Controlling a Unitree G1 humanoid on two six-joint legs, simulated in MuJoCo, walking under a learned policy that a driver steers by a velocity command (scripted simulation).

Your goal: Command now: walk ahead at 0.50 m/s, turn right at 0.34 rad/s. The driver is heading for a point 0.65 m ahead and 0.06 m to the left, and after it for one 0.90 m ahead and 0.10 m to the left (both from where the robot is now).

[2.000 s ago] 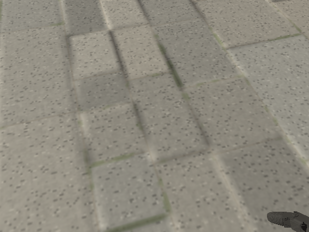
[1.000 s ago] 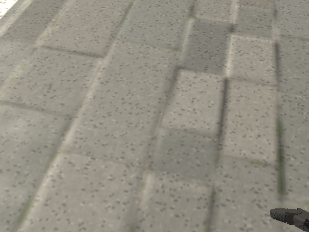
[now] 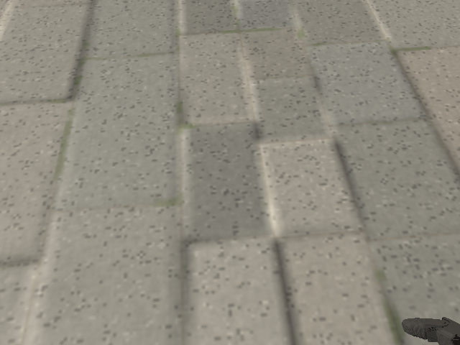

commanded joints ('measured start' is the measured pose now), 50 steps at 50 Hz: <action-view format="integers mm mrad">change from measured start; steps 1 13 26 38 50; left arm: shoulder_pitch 3 -121 -269 -124 -11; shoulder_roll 126 40 75 70 154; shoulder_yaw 33 -6 7 21 48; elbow -42 -110 -150 -18 84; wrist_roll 8 18 10 37 7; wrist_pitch -5 -30 -59 -87 -33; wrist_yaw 1 -14 -50 -28 2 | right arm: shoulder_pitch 55 227 313 239 -70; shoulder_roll -132 -121 -196 -65 -40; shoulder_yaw -53 -49 -66 -43 -30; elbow -45 52 154 93 -53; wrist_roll -1 4 26 25 21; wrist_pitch -27 -5 50 69 61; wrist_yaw -1 -6 -25 -24 40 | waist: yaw -76 -98 -79 -91 -8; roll -153 64 55 -101 -71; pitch -51 -9 -21 -2 77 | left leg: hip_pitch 224 423 555 -112 -149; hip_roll -14 191 202 108 50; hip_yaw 43 -179 -24 -38 116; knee -49 -340 -160 585 115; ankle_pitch -58 -68 305 -221 -67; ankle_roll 63 280 190 36 106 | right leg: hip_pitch -41 -584 -294 -48 208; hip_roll -237 -205 -112 -364 -394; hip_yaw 174 -121 -205 -90 -352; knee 21 536 39 -300 -221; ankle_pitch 351 111 295 386 656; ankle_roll -107 55 -15 -154 -85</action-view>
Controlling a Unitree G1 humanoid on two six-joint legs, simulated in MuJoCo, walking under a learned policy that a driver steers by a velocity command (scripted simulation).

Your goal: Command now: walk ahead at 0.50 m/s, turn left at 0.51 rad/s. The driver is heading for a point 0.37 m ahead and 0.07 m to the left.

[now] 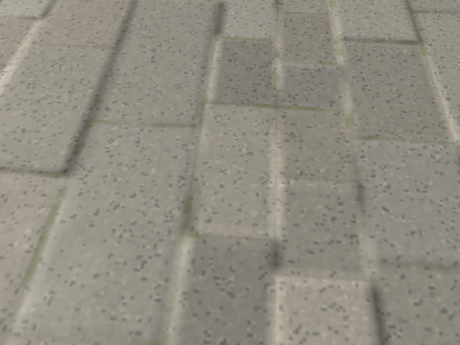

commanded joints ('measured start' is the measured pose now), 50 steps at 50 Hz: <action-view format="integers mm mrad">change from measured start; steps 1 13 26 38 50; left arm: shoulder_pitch -8 -94 -181 -285 -220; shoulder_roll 193 133 124 91 47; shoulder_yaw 47 18 12 -14 -22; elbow -40 -142 -148 -113 -13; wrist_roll -13 14 35 16 10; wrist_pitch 14 -34 -40 52 53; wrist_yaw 12 -1 -28 -4 5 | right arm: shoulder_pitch -96 92 143 249 178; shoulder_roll -76 -141 -127 -65 -82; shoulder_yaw -20 -55 -39 -25 -20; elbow -119 -106 -4 96 146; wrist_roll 1 -22 -16 -28 -28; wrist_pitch -13 -36 -1 74 4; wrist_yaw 18 -31 -68 -81 -80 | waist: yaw -26 -50 -61 -124 -72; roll -95 -10 43 -174 -2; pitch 40 -71 -103 -128 -53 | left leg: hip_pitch -3 488 537 480 362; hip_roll -41 93 29 -74 -31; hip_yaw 65 -317 -218 -18 -83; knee -35 -404 -137 -70 -224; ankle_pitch -110 260 282 -282 -186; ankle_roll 45 274 110 -73 -25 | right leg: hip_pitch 34 -690 -423 -436 -275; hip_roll -318 -146 -47 -193 -68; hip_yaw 50 296 264 419 277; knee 58 886 217 60 263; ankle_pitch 780 8 470 16 288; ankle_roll -117 48 -23 -146 -35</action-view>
